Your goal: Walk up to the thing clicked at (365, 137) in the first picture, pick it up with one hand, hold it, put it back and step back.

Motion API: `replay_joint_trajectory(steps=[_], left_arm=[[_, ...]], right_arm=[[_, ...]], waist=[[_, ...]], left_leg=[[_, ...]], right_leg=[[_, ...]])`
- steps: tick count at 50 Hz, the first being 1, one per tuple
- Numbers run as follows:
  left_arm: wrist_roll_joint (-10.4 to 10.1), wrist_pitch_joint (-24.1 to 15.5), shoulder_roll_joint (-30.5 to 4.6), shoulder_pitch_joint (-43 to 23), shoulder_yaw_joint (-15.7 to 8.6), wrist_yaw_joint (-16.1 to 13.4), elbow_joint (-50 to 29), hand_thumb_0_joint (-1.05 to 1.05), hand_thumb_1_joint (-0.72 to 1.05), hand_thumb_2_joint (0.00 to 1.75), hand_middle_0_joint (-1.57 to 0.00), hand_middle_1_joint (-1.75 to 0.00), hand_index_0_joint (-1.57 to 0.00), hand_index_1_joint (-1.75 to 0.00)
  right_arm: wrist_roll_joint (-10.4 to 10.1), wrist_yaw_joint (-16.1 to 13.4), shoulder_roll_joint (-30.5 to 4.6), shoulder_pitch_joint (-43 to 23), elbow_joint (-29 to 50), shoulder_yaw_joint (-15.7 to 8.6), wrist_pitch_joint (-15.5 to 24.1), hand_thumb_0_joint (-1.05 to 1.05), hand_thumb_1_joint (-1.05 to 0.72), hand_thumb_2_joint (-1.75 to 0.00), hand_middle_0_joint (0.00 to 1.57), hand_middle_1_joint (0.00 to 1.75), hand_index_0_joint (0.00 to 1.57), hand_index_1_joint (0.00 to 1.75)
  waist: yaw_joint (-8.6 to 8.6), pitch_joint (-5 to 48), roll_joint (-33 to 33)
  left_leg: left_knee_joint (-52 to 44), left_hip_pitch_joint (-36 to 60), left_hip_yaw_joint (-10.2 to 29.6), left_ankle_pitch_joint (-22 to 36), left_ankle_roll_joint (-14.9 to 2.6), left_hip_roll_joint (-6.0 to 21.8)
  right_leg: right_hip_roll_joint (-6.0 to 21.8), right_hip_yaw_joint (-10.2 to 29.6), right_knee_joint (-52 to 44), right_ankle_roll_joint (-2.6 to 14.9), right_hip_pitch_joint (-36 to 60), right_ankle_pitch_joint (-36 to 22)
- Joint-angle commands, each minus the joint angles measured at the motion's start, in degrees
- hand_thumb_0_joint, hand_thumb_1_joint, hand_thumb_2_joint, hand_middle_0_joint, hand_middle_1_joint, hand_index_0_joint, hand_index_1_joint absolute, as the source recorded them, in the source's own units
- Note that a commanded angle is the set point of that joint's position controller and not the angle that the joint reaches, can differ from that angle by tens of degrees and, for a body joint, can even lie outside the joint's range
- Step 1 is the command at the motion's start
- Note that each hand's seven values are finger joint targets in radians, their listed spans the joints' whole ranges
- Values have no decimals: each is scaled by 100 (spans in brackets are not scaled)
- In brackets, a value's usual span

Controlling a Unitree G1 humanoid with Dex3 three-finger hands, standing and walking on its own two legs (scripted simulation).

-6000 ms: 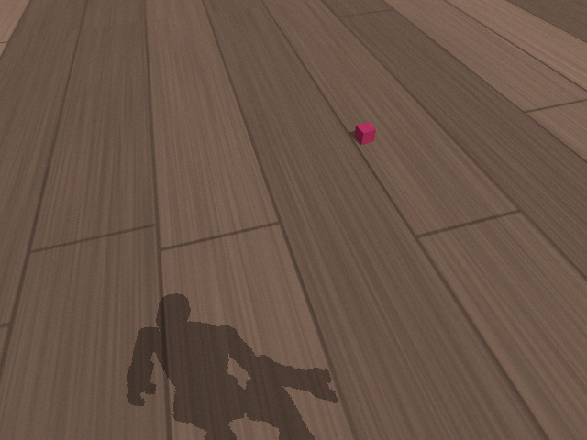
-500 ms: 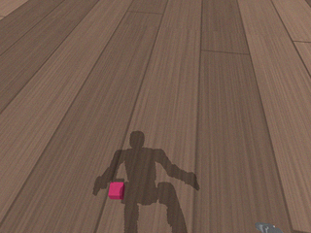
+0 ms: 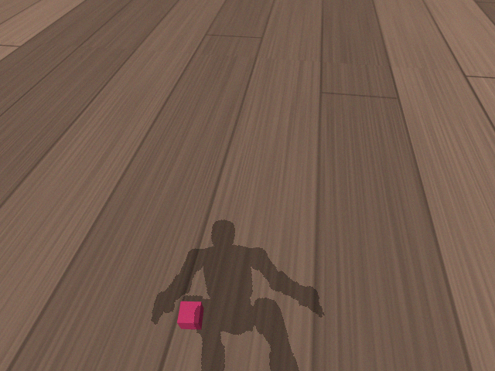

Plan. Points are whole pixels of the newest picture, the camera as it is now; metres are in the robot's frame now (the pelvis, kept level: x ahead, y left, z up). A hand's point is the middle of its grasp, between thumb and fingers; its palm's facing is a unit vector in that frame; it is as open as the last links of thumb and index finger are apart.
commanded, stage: walk up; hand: left
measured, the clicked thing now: (191, 315) +0.45 +0.25 -0.74
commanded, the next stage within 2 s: stand in 0.48 s
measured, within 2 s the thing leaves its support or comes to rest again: neither
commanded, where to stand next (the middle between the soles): +0.04 +0.01 m, yaw -2 degrees
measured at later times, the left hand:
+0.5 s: hand out of the picture +0.09 +0.25 -0.15, palm faces -0.02 -0.94 -0.35, open 7.4 cm
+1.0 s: hand out of the picture +0.09 +0.24 -0.16, palm faces -0.02 -0.94 -0.34, open 7.4 cm
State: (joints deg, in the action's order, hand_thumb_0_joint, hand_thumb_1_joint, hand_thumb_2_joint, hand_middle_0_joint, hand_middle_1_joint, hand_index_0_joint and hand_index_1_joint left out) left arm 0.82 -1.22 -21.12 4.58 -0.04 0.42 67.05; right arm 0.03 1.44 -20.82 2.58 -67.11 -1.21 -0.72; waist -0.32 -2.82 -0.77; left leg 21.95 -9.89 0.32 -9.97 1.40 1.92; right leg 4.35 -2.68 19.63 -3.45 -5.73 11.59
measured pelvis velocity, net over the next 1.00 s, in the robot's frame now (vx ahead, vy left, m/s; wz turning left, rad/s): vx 0.01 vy -0.01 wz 0.00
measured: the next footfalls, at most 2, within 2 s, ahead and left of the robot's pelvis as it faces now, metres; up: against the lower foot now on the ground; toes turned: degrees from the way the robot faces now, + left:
none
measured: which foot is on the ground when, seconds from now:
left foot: down 0.00-1.00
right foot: down 0.00-1.00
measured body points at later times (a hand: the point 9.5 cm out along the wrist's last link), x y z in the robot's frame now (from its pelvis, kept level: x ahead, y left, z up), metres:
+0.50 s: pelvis +0.01 +0.00 +0.00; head +0.02 +0.00 +0.45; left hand +0.09 +0.30 -0.13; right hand +0.09 -0.30 -0.13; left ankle +0.02 +0.13 -0.75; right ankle -0.01 -0.16 -0.75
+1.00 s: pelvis +0.01 -0.01 +0.00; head +0.02 -0.01 +0.45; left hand +0.09 +0.29 -0.13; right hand +0.11 -0.32 -0.13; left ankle +0.02 +0.13 -0.75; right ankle -0.01 -0.16 -0.75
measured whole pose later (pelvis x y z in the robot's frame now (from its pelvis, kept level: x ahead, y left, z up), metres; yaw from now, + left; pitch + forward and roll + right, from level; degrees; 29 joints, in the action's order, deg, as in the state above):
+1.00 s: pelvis +0.01 -0.01 +0.00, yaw +0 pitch -2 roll +0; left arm 0.9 -0.5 -20.0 5.6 -0.6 0.5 65.3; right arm 0.5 0.7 -20.3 3.6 -65.3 -0.4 0.2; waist -0.1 -2.6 -0.2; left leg 19.9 -7.9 0.7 -10.1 2.5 3.0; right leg 3.3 -3.1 18.0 -2.5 -3.9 12.1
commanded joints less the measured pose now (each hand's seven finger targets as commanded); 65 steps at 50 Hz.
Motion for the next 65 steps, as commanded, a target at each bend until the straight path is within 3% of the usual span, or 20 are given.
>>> replay_joint_trajectory(steps=[1, 7, 23, 24, 26, 30, 34, 35, 40, 65], left_arm=[[-27, -119, -1272, -397, -245, -99, -379, 0, 90, 90, -20, -30, -20, -30], [-4, -110, -1250, -346, -262, -96, -426, 0, 90, 90, -20, -30, -20, -30], [-16, -100, -1189, -288, -275, -101, -514, 0, 90, 90, -20, -30, -20, -30], [-36, -59, -1180, -227, -298, -105, -472, 0, 90, 90, -20, -30, -20, -30], [-34, -41, -1145, -270, -293, -93, -511, 0, 90, 90, -20, -30, -20, -30], [-23, -53, -1171, -188, -300, -87, -526, 0, 90, 90, -20, -30, -20, -30], [-37, -46, -1171, -192, -294, -88, -521, 0, 90, 90, -20, -30, -20, -30], [-37, -41, -1147, -162, -290, -84, -512, 0, 90, 90, -20, -30, -20, -30], [-29, -59, -1176, -148, -292, -91, -529, 0, 90, 90, -20, -30, -20, -30], [-21, -25, -1187, -81, -277, -70, -551, 0, 90, 90, -20, -30, -20, -30]], right_arm=[[-14, -81, -1201, -313, 368, -171, 112, 0, -90, -90, 20, 30, 20, 30], [-4, -77, -1198, -297, 412, -163, 106, 0, -90, -90, 20, 30, 20, 30], [14, -100, -1147, -162, 502, -174, 123, 0, -90, -90, 20, 30, 20, 30], [48, -123, -1111, -160, 503, -157, 160, 0, -90, -90, 20, 30, 20, 30], [66, -136, -1211, -111, 500, -174, 180, 0, -90, -90, 20, 30, 20, 30], [59, -148, -1166, -118, 503, -157, 223, 0, -90, -90, 20, 30, 20, 30], [44, -156, -1137, -137, 492, -133, 227, 0, -90, -90, 20, 30, 20, 30], [40, -160, -1183, -120, 490, -141, 221, 0, -90, -90, 20, 30, 20, 30], [30, -169, -1179, -117, 504, -141, 217, 0, -90, -90, 20, 30, 20, 30], [47, -156, -1195, -80, 487, -122, 208, 0, -90, -90, 20, 30, 20, 30]], waist=[[43, 500, 126], [33, 383, 55], [24, 513, 28], [48, 479, 259], [62, 483, 147], [40, 623, 55], [36, 559, 31], [34, 576, -6], [52, 682, 91], [29, 427, 109]], left_leg=[[-402, 243, 397, 759, -219, 469], [-450, 142, 419, 505, -211, 450], [-427, 236, 418, 985, -191, 449], [-505, 265, 452, 751, -179, 541], [-508, 172, 441, 665, -191, 536], [-429, 299, 406, 1202, -188, 576], [-409, 314, 395, 1435, -149, 574], [-409, 309, 366, 1249, -169, 573], [-321, 446, 339, 1588, -174, 590], [-523, 390, 347, 847, -177, 574]], right_leg=[[372, 291, -416, 310, -50, -423], [355, 287, -513, 306, -92, -225], [359, 222, -382, 292, 76, -729], [386, 266, -381, 307, -41, -428], [402, 293, -403, 331, 28, -390], [439, 322, -370, 326, 153, -822], [420, 289, -342, 311, 137, -970], [425, 298, -373, 311, 165, -813], [445, 290, -368, 320, 244, -1243], [394, 333, -508, 373, -25, -506]])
